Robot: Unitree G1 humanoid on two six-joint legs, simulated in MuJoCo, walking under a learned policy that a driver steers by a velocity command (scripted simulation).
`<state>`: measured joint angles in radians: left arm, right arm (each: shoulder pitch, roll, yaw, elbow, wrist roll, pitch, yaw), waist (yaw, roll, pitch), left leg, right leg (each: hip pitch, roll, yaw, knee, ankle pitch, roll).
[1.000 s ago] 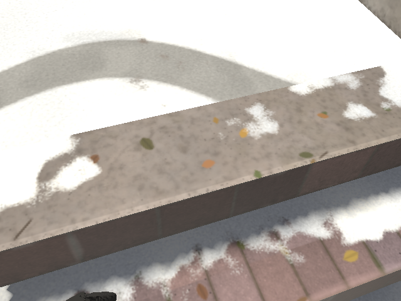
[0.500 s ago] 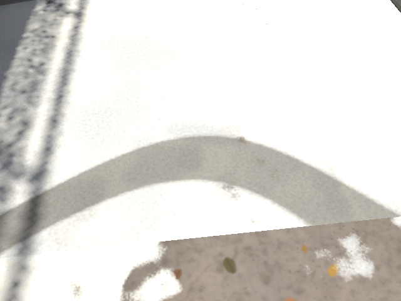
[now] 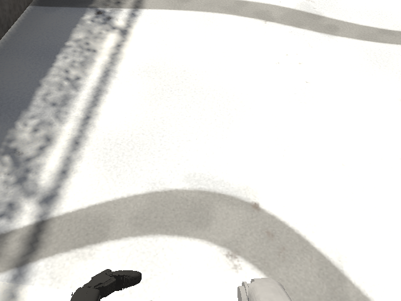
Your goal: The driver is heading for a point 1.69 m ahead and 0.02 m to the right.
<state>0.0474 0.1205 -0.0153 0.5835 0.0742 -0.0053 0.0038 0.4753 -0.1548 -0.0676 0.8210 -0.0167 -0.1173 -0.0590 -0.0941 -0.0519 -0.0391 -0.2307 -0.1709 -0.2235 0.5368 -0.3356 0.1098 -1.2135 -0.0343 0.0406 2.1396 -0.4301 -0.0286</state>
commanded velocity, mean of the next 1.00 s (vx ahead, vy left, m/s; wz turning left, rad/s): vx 0.43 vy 0.00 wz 0.31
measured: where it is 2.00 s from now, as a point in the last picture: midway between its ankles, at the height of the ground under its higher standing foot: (164, 237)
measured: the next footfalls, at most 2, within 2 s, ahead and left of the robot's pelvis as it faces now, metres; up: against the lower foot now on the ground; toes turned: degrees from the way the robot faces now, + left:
right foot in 0.16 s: +0.25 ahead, -0.20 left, +0.17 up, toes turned +2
left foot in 0.68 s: +0.47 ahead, +0.09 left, +0.17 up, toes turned +20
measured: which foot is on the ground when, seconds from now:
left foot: down 0.00-0.18, up 0.20-0.66, down 0.68-1.00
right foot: up 0.00-0.14, down 0.16-0.68, up 0.70-1.00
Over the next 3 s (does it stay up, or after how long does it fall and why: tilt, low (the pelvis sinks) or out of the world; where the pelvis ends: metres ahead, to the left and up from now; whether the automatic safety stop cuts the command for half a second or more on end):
stays up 1.03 0.13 0.17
